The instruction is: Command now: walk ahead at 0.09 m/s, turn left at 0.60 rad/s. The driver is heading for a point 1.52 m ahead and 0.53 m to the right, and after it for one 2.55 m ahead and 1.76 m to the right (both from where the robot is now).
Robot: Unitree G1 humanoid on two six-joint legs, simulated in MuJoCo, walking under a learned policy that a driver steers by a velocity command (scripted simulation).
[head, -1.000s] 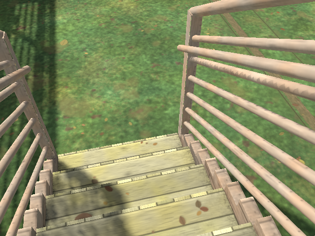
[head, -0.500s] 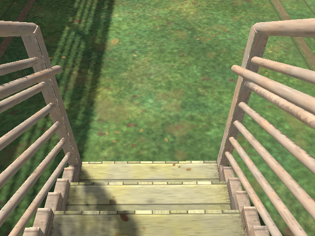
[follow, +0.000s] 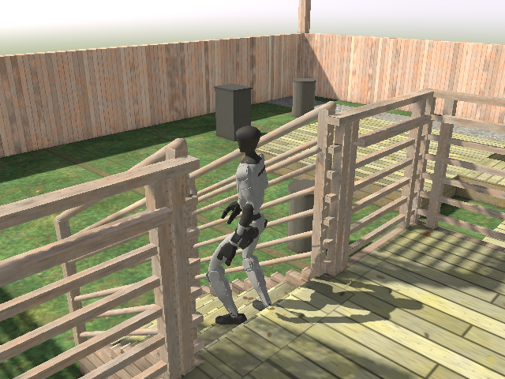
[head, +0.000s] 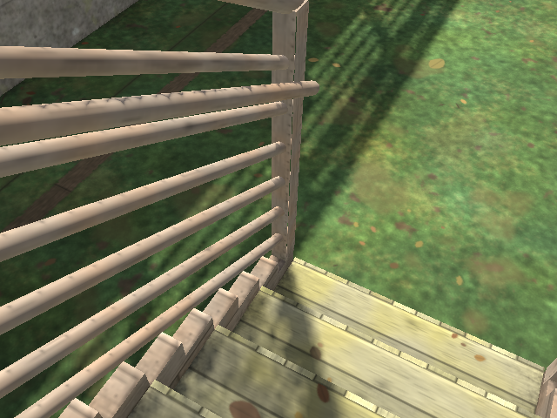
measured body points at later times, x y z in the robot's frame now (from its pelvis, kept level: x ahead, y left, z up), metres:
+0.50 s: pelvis +0.07 -0.06 -0.06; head +0.10 -0.07 +0.39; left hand +0.26 +0.15 -0.17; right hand -0.01 -0.25 -0.21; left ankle +0.04 +0.13 -0.69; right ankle +0.13 -0.22 -0.78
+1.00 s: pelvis +0.15 -0.14 -0.14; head +0.14 -0.17 +0.31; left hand +0.20 +0.07 -0.26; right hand +0.24 -0.37 -0.27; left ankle +0.30 -0.03 -0.73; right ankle +0.10 -0.23 -0.86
